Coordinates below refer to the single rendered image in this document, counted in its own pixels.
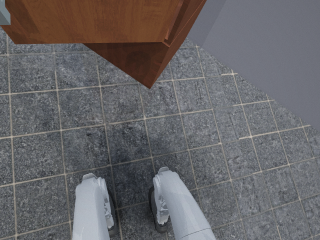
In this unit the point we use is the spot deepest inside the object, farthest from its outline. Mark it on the right robot thigh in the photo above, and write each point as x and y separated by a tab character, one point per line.
187	219

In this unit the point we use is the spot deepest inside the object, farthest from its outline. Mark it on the handle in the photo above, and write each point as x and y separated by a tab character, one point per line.
5	16

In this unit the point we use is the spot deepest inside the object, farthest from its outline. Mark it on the cupboard door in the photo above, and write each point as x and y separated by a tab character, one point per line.
89	21

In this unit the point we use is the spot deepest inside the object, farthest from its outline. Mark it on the robot right shin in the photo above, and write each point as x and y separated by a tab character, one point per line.
162	210

